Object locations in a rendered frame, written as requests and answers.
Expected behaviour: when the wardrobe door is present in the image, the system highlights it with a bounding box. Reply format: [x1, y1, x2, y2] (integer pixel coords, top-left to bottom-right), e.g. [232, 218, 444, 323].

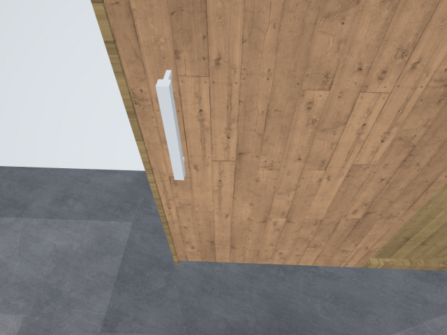
[104, 0, 447, 267]
[371, 183, 447, 261]

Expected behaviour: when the handle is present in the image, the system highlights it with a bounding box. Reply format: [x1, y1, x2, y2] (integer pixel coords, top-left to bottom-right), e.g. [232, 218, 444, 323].
[156, 70, 185, 180]

